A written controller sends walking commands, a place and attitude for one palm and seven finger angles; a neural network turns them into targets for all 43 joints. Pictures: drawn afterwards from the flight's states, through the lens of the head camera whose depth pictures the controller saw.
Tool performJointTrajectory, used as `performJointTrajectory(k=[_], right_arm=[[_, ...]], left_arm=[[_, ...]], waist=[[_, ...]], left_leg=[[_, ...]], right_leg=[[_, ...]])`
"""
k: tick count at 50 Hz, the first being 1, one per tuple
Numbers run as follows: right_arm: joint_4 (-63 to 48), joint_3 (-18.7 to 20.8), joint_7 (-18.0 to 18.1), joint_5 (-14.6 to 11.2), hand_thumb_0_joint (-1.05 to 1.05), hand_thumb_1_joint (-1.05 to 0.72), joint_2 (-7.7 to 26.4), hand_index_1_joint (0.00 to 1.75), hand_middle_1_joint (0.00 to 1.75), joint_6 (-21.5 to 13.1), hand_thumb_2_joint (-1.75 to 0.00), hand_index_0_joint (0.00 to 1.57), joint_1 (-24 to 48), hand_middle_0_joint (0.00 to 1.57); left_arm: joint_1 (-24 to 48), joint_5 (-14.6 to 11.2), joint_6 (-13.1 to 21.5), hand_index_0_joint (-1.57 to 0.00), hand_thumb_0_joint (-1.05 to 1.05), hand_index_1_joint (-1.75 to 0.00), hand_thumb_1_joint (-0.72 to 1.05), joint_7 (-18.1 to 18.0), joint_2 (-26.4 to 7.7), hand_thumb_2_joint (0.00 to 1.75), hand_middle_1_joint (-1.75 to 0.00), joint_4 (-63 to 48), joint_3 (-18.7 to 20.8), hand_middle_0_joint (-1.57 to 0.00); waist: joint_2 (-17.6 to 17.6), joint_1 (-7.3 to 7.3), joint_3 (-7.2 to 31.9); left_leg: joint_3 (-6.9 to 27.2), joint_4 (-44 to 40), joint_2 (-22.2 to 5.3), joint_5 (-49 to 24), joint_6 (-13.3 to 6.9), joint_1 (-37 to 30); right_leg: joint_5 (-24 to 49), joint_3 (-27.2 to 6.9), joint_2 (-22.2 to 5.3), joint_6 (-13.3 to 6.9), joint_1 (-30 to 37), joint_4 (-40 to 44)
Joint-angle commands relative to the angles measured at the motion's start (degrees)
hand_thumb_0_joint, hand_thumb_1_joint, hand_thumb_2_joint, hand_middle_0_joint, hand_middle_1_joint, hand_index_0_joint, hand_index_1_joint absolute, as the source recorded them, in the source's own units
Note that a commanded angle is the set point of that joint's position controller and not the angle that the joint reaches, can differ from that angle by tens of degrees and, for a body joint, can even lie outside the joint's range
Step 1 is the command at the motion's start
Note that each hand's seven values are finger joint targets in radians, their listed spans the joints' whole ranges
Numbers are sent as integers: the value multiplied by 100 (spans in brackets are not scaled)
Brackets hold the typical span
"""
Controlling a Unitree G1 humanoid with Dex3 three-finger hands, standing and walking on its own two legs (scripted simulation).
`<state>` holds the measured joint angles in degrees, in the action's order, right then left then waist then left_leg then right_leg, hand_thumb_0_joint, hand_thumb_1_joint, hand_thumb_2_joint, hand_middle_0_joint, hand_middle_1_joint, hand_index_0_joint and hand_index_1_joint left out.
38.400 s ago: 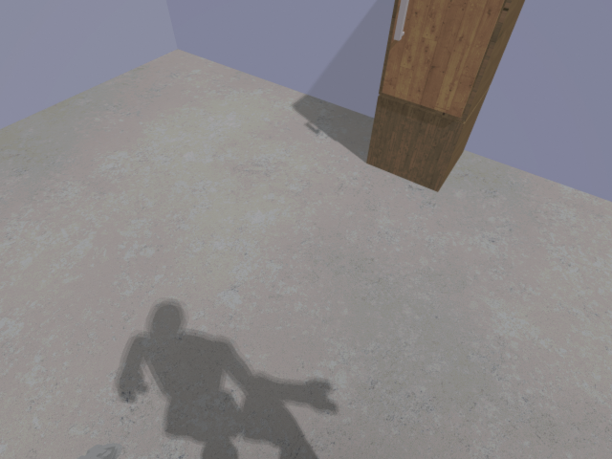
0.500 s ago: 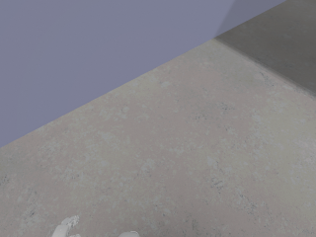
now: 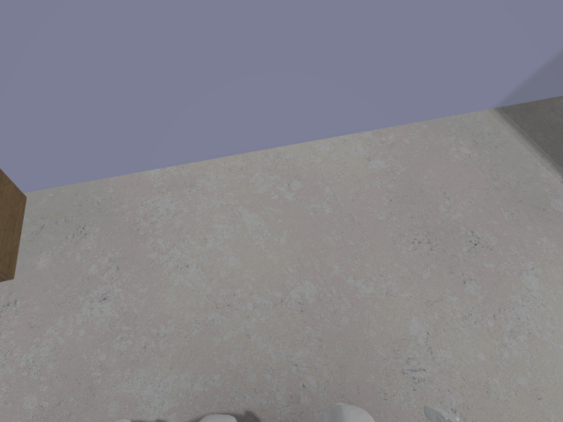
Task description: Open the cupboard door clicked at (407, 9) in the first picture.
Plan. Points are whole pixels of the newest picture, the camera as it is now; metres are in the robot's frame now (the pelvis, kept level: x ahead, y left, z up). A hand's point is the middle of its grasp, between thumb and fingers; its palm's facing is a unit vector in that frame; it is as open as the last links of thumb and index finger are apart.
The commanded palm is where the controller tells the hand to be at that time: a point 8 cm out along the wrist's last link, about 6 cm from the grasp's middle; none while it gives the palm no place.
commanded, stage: turn to face it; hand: left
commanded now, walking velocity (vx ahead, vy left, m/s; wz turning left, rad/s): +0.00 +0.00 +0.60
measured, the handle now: out of the picture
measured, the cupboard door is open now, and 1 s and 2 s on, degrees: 45 45 45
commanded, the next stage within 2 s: take the last steps up to it in 1.64 s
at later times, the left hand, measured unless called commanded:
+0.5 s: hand out of the picture +0.00 +0.19 -0.18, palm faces +0.33 -0.92 -0.21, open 7.4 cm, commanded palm none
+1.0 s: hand out of the picture -0.01 +0.15 -0.15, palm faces +0.56 -0.78 -0.26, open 7.4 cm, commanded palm none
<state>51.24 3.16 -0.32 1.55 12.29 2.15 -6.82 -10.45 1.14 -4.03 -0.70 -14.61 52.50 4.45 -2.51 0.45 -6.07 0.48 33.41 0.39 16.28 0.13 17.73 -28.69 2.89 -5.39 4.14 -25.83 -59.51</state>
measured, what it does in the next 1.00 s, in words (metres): steps on the spot, turning left: right foot, then left foot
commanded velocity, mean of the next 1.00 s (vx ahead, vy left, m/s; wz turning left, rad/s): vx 0.00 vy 0.00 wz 0.60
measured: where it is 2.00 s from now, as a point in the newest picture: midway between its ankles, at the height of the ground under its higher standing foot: outside the picture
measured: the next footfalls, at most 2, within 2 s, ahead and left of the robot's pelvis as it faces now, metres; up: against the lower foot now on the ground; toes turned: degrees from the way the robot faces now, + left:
right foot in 0.14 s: +0.05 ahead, -0.15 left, +0.00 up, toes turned +2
left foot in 0.46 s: +0.02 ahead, +0.11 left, +0.00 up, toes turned +21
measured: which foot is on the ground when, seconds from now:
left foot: down 0.00-0.14, up 0.16-0.44, down 0.46-0.80, up 0.82-1.00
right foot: up 0.00-0.12, down 0.14-0.44, up 0.46-0.78, down 0.80-1.00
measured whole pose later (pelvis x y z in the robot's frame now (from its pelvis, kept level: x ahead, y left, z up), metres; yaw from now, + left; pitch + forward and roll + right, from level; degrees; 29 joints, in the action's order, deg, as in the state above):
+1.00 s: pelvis +0.04 -0.05 +0.01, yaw +37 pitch +0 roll +2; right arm 53.7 4.9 -1.7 0.8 14.1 4.8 -8.0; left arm -10.7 1.8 -0.9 -1.2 -11.0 50.0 2.3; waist -1.1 -1.7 -6.7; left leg -2.2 54.9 -0.1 26.5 3.2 26.0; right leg -18.5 8.3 -7.2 0.8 -11.8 -30.8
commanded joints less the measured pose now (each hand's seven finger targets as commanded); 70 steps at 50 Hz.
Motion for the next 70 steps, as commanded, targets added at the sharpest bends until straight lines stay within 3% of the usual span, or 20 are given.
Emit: performJointTrajectory(k=[1,5,7,8,12,20,21,22,23,29,37,38,40,45,50,53,54,56,59,70], right_arm=[[-367,353,93,30,0,-90,1312,30,30,-60,-90,20,-27,20],[-484,372,53,-43,0,-90,1224,30,30,8,-90,20,276,20],[-716,291,-16,-92,0,-90,605,30,30,5,-90,20,313,20],[-692,326,-34,-41,0,-90,823,30,30,28,-90,20,320,20],[-424,246,-128,-72,0,-90,549,30,30,109,-90,20,154,20],[-350,161,-147,-98,0,-90,510,30,30,-28,-90,20,-40,20],[-278,241,-136,-75,0,-90,809,30,30,-73,-90,20,-383,20],[-258,414,-96,-10,0,-90,1484,30,30,-114,-90,20,-787,20],[-110,472,-39,-12,0,-90,1768,30,30,-53,-90,20,-1210,20],[-259,292,131,0,0,-90,1182,30,30,-152,-90,20,-389,20],[-351,386,84,-19,0,-90,1202,30,30,-19,-90,20,-11,20],[-416,370,64,-61,0,-90,1055,30,30,-13,-90,20,69,20],[-617,336,-18,-78,0,-90,708,30,30,-2,-90,20,100,20],[-303,265,-124,-77,0,-90,543,30,30,115,-90,20,-15,20],[-396,134,-167,-111,0,-90,338,30,30,29,-90,20,449,20],[-305,157,-130,-96,0,-90,508,30,30,-22,-90,20,19,20],[-224,216,-126,-76,0,-90,712,30,30,-56,-90,20,-293,20],[-139,478,-51,-9,0,-90,1773,30,30,-69,-90,20,-1084,20],[-174,375,115,7,0,-90,1431,30,30,-87,-90,20,-623,20],[-319,320,72,-7,0,-90,1178,30,30,-17,-90,20,50,20]], left_arm=[[31,-40,245,-20,0,-30,90,36,-337,90,-30,-571,65,-20],[-654,-29,344,-20,0,-30,90,3,-511,90,-30,-456,124,-20],[-813,95,424,-20,0,-30,90,-90,-1322,90,-30,-517,268,-20],[-623,42,428,-20,0,-30,90,-106,-1208,90,-30,-578,199,-20],[55,53,438,-20,0,-30,90,-138,-702,90,-30,-735,69,-20],[-397,18,420,-20,0,-30,90,-68,-1005,90,-30,-431,216,-20],[-356,-41,392,-20,0,-30,90,-44,-915,90,-30,-510,213,-20],[-327,-81,354,-20,0,-30,90,3,-510,90,-30,-736,140,-20],[170,-20,305,-20,0,-30,90,-31,-410,90,-30,-951,31,-20],[218,-30,240,-20,0,-30,90,17,-366,90,-30,-583,73,-20],[-269,-69,320,-20,0,-30,90,-17,-376,90,-30,-549,80,-20],[-547,-46,374,-20,0,-30,90,-51,-578,90,-30,-508,141,-20],[-553,62,396,-20,0,-30,90,-122,-1345,90,-30,-591,236,-20],[133,36,451,-20,0,-30,90,-144,-657,90,-30,-714,59,-20],[-494,65,454,-20,0,-30,90,-114,-958,90,-30,-431,163,-20],[-451,10,428,-20,0,-30,90,-77,-1058,90,-30,-389,218,-20],[-343,-40,412,-20,0,-30,90,-51,-1005,90,-30,-426,216,-20],[37,-68,351,-20,0,-30,90,-16,-372,90,-30,-867,23,-20],[427,-39,252,-20,0,-30,90,-51,-451,90,-30,-715,67,-20],[-478,-42,309,-20,0,-30,90,3,-342,90,-30,-421,51,-20]], waist=[[1176,-113,813],[928,228,843],[-1692,400,740],[-1298,299,694],[-1097,-94,581],[-753,-31,929],[-56,-243,1159],[1806,-455,1351],[1812,-676,1246],[1105,-179,951],[1157,96,960],[601,263,958],[-1453,342,753],[-1034,-110,650],[-933,246,771],[-843,0,923],[-408,-229,1052],[2129,-660,1346],[1513,-425,875],[1105,87,865]], left_leg=[[1330,-1172,-1229,-1561,-843,-335],[1370,-597,-815,-688,-512,590],[43,1894,449,1745,198,1889],[383,3041,101,1808,118,1712],[-49,3111,-200,1096,298,1317],[-644,-367,16,46,179,-271],[-267,-888,-291,-916,14,-1212],[1971,-1043,-1919,-2956,-799,-2129],[2480,-1194,-2566,-3593,-1425,-1845],[1369,-1213,-1364,-2561,-939,-964],[1696,-759,-950,-1609,-675,183],[1511,-338,-622,-906,-413,725],[236,2339,333,1928,194,1732],[-23,3135,-173,1032,339,1380],[-608,1104,3,1084,304,799],[-715,-195,81,172,194,-163],[-546,-792,-50,-626,80,-943],[2476,-1128,-2475,-4222,-1355,-2132],[1877,-1300,-1834,-2265,-1198,-996],[1564,-970,-1023,-1034,-737,196]], right_leg=[[216,-3,245,-6,363,1070],[1321,68,387,-85,1888,3067],[1113,-2533,-2049,-1031,2316,4691],[1277,-2346,-2235,-1349,1715,4631],[3258,-437,-1351,-1081,1548,3940],[3956,355,-1370,-635,1907,2688],[3406,580,-1253,-369,1210,1919],[316,843,-402,100,-429,552],[-1109,240,-181,60,-856,-265],[349,-278,-11,57,-507,-206],[1132,19,515,-53,1591,2723],[1425,-240,200,-119,2277,3626],[1482,-2432,-2353,-1198,2092,4685],[3668,-377,-1309,-1057,1803,3890],[4741,-13,-1431,-988,2420,3374],[4491,294,-1405,-683,2068,2756],[4113,496,-1322,-451,1542,2134],[-1111,518,-179,122,-791,-154],[-180,-316,-209,21,-835,-759],[1000,73,489,-82,1423,2475]])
